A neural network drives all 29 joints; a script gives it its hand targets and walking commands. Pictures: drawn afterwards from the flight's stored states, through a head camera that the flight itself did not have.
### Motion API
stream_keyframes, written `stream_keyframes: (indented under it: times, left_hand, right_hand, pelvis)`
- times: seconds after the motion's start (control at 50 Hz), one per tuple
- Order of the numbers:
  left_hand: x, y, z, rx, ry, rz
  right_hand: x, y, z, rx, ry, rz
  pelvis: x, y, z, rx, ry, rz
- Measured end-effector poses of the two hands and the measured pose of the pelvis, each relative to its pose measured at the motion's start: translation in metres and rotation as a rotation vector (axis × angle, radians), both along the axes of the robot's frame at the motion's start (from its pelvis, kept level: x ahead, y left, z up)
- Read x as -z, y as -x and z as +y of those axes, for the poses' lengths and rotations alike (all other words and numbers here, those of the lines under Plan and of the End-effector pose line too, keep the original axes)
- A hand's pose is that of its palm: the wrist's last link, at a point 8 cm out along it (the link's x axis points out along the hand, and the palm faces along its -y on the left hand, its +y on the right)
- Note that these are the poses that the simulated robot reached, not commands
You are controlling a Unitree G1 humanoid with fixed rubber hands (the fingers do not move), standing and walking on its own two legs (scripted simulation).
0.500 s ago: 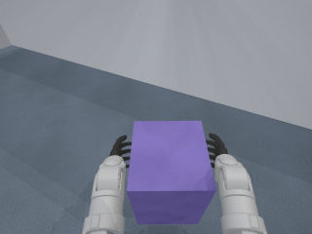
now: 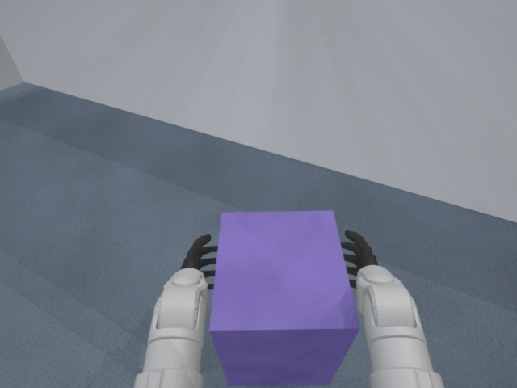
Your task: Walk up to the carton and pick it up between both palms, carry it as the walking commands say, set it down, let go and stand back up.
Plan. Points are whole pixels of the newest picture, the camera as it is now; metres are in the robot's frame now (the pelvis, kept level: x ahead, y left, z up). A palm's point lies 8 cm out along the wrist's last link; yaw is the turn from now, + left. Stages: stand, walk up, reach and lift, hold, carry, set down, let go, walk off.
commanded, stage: reach and lift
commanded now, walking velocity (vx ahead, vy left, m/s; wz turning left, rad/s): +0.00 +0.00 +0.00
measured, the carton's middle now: (278, 302) +0.30 +0.00 -0.03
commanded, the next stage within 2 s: hold in 0.02 s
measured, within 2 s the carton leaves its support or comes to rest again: neither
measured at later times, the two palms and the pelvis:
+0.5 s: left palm (189, 283) +0.29 +0.14 +0.05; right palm (366, 281) +0.28 -0.14 +0.05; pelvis -0.01 +0.01 +0.00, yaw +0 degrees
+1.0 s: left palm (172, 270) +0.30 +0.16 +0.06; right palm (346, 266) +0.30 -0.11 +0.07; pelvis +0.00 +0.03 -0.03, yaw +1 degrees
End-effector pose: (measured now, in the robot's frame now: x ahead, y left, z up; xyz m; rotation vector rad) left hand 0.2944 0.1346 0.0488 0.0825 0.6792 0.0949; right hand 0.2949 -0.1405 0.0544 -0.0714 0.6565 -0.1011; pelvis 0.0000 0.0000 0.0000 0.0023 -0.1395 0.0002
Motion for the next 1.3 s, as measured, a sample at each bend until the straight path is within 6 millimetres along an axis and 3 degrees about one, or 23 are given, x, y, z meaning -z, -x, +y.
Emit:
stream_keyframes:
  times: [0.34,0.74,0.84,0.98,1.06,1.3]
  left_hand:
    - [0.0,0.01,0.002,0.006,0.002,0.001]
    - [0.0,0.006,0.002,0.001,-0.002,-0.001]
    - [-0.001,-0.002,0.008,-0.026,0.01,-0.02]
    - [-0.013,-0.008,0.027,-0.07,0.056,-0.097]
    - [-0.016,0.003,0.038,-0.085,0.067,-0.109]
    - [-0.018,0.052,0.052,-0.07,0.082,-0.03]
  right_hand:
    - [0.001,0.012,0.002,0.007,-0.006,0.001]
    - [0.001,0.007,0.003,0.013,-0.009,-0.003]
    - [0.002,-0.002,0.009,0.02,-0.029,-0.021]
    - [-0.01,-0.011,0.028,0.04,-0.066,-0.096]
    - [-0.014,-0.002,0.039,0.041,-0.077,-0.106]
    - [-0.017,0.055,0.052,0.076,-0.076,-0.029]
  pelvis:
    - [0.002,0.008,0.004,0.0,0.0,-0.017]
    - [0.004,0.006,0.005,0.001,0.0,0.027]
    - [0.013,0.0,0.008,-0.006,0.006,0.117]
    - [0.026,-0.003,0.024,-0.009,-0.007,0.182]
    - [0.032,-0.001,0.033,0.002,-0.012,0.193]
    - [0.03,0.007,0.052,0.005,-0.005,0.199]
